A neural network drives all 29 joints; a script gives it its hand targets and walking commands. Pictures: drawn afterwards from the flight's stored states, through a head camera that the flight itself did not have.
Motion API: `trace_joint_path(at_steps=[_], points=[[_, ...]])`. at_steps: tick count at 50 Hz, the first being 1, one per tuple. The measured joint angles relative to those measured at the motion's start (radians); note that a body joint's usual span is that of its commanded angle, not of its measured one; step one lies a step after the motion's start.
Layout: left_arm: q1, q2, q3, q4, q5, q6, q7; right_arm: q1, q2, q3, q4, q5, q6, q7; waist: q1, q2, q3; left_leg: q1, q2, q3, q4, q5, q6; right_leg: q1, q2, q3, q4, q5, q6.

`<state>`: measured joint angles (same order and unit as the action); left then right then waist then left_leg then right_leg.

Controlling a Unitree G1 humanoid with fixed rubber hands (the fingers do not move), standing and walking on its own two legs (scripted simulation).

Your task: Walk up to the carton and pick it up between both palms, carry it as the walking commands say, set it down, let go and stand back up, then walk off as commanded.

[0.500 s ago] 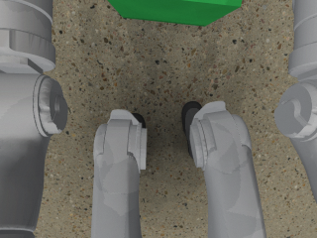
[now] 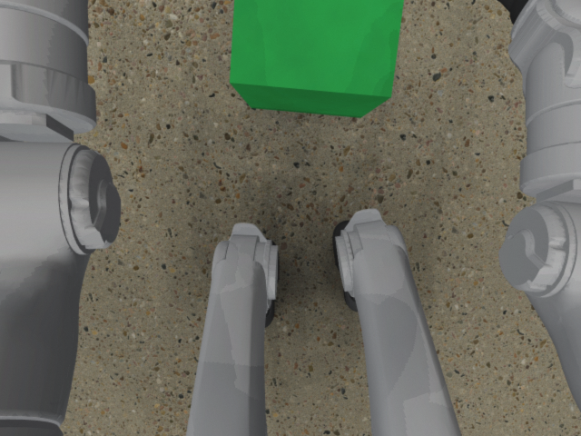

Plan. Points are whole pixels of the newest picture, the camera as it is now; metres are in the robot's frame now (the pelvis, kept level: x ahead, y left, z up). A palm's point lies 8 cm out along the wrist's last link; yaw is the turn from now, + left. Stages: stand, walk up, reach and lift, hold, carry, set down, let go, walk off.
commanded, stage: set down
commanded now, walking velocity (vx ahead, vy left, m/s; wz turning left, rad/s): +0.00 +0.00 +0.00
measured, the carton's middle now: (316, 14) +0.64 -0.06 -0.38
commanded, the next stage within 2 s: let go in 0.52 s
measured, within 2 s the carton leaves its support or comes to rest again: neither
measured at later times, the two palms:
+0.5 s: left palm out of the picture +0.61 +0.16 +0.09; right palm out of the picture +0.53 -0.27 +0.07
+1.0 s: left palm out of the picture +0.48 +0.16 +0.15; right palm out of the picture +0.41 -0.29 +0.16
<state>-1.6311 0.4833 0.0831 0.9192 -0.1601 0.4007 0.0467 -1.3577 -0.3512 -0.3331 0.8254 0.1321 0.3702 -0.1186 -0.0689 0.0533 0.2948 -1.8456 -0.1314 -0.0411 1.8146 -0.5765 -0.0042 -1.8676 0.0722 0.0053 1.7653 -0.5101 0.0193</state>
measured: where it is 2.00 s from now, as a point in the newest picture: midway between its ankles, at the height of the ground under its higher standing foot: (308, 289)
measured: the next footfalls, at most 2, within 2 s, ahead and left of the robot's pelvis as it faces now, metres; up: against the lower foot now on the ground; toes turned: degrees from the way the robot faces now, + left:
none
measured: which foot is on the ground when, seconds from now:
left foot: down 0.00-1.00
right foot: down 0.00-1.00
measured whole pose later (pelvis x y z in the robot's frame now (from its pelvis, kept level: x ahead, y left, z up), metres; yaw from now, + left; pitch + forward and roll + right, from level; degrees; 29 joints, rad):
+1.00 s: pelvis +0.07 -0.02 +0.22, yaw +0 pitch +29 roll +2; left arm -0.61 0.21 0.13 0.71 0.09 0.20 0.06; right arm -0.43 -0.28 -0.18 0.55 0.01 0.16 0.13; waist -0.07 -0.02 -0.10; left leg -1.01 -0.07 -0.07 0.82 -0.32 -0.01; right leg -1.07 0.07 0.07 0.84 -0.28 -0.02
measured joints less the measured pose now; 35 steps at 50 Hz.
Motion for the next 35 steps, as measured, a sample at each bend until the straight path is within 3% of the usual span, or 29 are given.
trace_joint_path(at_steps=[5, 14, 26, 31, 35], points=[[0.052, -0.007, 0.000, 0.081, 0.024, -0.032, -0.038, 0.047, 0.000, 0.000, -0.002, -0.003, -0.042, 0.015, 0.000, 0.010, -0.159, 0.008, 0.005, 0.000, -0.122, 0.028, 0.007, 0.006, 0.000, 0.014, -0.116, 0.025, 0.000], [0.224, -0.061, 0.000, 0.091, 0.071, -0.068, -0.078, 0.112, 0.003, -0.008, 0.040, -0.046, -0.078, 0.080, 0.000, -0.023, -0.293, 0.143, 0.018, -0.008, -0.411, 0.126, 0.012, 0.140, 0.000, 0.039, -0.400, 0.120, 0.000], [0.226, -0.062, 0.000, 0.099, 0.127, -0.102, -0.079, 0.163, 0.005, -0.052, 0.049, -0.063, -0.134, 0.134, 0.000, -0.017, -0.291, 0.304, 0.035, -0.018, -0.697, 0.245, 0.016, 0.308, 0.000, 0.057, -0.700, 0.246, 0.003], [0.247, -0.076, 0.050, 0.103, 0.187, -0.119, -0.078, 0.171, 0.005, -0.052, 0.058, -0.120, -0.146, 0.147, 0.000, -0.017, -0.292, 0.332, 0.039, -0.019, -0.745, 0.254, 0.015, 0.331, 0.000, 0.059, -0.741, 0.253, 0.000], [0.415, -0.131, 0.050, 0.081, 0.235, -0.144, -0.052, 0.342, 0.028, -0.053, 0.031, -0.144, -0.173, 0.167, 0.000, -0.018, -0.303, 0.400, 0.042, -0.021, -0.803, 0.256, 0.011, 0.394, -0.001, 0.062, -0.788, 0.254, -0.006]])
